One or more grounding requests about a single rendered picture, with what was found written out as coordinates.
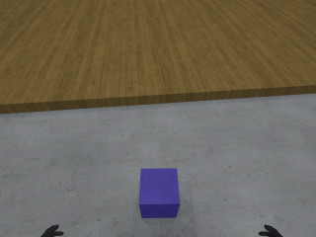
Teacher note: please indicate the carton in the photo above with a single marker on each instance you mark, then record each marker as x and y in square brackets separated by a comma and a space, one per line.
[159, 195]

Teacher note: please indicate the right robot hand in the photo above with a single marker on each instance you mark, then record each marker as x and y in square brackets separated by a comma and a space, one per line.
[271, 232]

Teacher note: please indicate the left robot hand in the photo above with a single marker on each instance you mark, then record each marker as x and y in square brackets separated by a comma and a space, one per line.
[51, 231]

